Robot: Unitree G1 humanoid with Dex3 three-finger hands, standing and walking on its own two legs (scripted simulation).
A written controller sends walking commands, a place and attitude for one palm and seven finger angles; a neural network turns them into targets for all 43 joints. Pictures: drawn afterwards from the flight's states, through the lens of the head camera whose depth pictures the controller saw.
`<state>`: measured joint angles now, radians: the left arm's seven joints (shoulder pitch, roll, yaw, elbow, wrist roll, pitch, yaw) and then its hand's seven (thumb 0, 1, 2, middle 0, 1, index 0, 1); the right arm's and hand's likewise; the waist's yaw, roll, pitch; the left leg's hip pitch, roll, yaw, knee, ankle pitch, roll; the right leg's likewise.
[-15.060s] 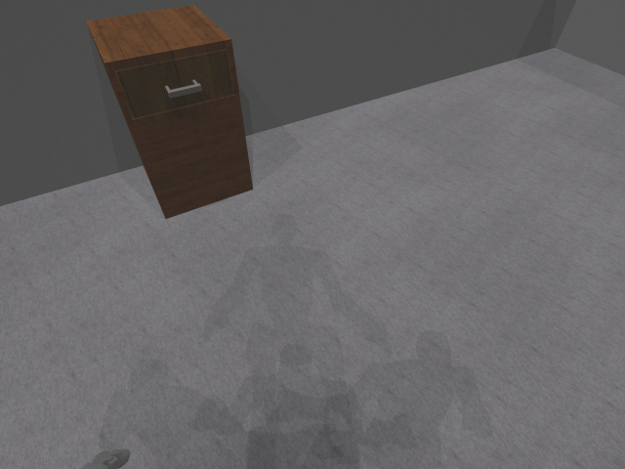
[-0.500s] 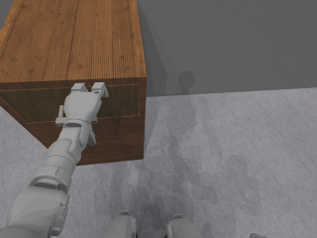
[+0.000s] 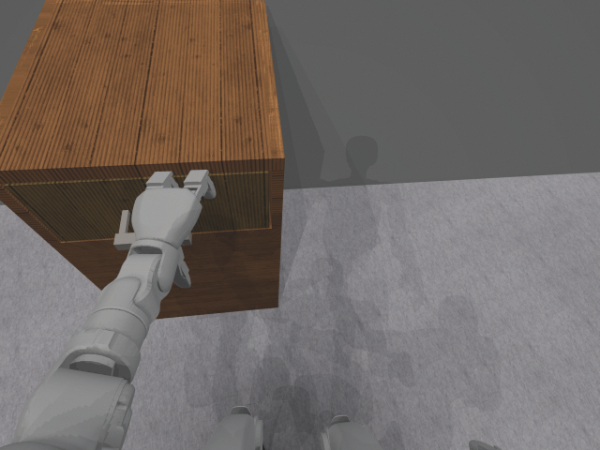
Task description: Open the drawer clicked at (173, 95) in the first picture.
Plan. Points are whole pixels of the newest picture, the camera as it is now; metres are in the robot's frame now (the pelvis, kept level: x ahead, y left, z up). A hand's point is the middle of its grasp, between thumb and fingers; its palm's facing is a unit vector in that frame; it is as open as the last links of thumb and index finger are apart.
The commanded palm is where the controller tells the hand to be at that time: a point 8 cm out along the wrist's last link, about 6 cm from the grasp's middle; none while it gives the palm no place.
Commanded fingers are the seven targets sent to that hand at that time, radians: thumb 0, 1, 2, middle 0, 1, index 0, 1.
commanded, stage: move the hooked fingers above the handle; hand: left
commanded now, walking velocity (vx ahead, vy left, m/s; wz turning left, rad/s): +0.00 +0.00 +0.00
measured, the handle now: (155, 227) +0.47 +0.23 -0.09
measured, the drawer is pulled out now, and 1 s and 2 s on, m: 0.00 0.00 0.00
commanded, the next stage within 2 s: none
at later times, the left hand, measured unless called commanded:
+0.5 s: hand (182, 229) +0.43 +0.17 -0.03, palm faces +0.01 -0.15 -0.99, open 13.8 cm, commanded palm +0.40 +0.22 +0.02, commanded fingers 0.00 -0.50 0.30 -0.30 -1.20 -0.30 -1.20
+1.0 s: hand (193, 225) +0.44 +0.16 -0.03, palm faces +0.07 -0.12 -0.99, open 13.8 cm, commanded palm +0.41 +0.22 +0.02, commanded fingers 0.00 -0.50 0.30 -0.30 -1.20 -0.30 -1.20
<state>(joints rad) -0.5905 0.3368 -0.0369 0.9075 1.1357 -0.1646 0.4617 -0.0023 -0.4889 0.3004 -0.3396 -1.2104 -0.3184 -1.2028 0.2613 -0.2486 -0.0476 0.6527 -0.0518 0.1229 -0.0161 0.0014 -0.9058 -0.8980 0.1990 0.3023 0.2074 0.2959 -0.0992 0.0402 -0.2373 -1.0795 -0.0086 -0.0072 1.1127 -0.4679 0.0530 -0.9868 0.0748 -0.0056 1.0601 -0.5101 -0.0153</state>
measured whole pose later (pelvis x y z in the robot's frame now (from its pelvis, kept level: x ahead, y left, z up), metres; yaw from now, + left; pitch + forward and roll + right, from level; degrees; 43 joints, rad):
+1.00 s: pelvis -0.01 +0.00 +0.00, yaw -1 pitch +25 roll -3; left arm -0.62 0.31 -0.04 0.93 1.18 -0.08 0.58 0.00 -0.49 0.30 -0.39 -1.26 -0.32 -1.20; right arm 0.24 -0.25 -0.03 0.62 -0.05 0.14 -0.01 0.00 -0.91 -0.90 0.20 0.30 0.21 0.30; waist -0.12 0.05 -0.22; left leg -1.10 -0.01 0.01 1.12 -0.46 0.06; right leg -1.02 0.07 0.01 1.09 -0.50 -0.01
